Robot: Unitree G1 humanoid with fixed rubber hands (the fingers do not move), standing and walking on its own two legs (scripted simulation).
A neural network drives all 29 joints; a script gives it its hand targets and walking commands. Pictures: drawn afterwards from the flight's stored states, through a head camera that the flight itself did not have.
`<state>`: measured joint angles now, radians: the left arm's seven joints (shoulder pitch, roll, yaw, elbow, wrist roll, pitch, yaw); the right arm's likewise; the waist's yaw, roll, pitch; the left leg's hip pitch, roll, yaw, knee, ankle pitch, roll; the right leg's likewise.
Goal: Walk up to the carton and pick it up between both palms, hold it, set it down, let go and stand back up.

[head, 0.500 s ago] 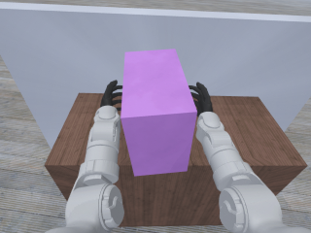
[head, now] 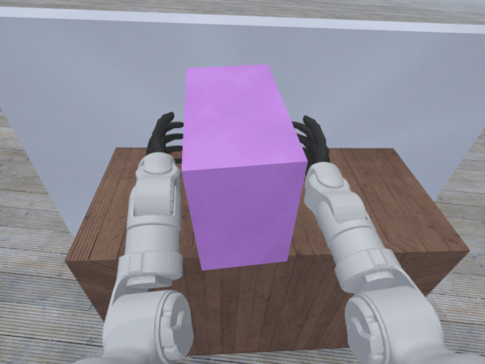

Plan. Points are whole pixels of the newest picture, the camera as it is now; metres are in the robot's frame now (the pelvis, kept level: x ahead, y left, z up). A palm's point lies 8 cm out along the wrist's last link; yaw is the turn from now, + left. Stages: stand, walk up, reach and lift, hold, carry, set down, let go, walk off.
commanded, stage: reach and lift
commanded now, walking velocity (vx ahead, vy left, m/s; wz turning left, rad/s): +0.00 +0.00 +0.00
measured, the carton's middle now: (236, 163) +0.46 +0.00 +0.12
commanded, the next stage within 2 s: hold in 1.14 s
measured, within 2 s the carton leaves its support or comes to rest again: neither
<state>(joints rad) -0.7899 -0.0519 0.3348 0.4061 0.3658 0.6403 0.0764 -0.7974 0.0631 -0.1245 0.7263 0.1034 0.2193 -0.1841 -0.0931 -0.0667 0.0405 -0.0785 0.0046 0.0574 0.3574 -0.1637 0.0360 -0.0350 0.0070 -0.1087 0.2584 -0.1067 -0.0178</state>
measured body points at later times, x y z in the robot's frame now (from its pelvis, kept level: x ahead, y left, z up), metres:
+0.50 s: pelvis +0.01 +0.00 +0.00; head -0.03 +0.03 +0.45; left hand +0.41 +0.13 +0.20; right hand +0.40 -0.12 +0.20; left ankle +0.03 +0.09 -0.75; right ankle +0.03 -0.11 -0.75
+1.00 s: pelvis +0.01 -0.01 +0.00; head -0.04 +0.03 +0.45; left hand +0.40 +0.13 +0.22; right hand +0.39 -0.12 +0.21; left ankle +0.03 +0.09 -0.75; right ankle +0.03 -0.11 -0.75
